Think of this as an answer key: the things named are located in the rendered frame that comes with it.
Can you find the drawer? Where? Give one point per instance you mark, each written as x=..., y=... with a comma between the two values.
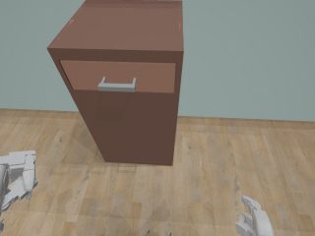
x=150, y=77

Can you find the cabinet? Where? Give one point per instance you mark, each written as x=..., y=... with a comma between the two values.
x=136, y=127

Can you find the handle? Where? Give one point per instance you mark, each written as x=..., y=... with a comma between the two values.
x=103, y=86

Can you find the robot left hand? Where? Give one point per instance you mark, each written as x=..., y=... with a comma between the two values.
x=19, y=167

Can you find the robot right hand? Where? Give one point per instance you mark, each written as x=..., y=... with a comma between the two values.
x=257, y=224

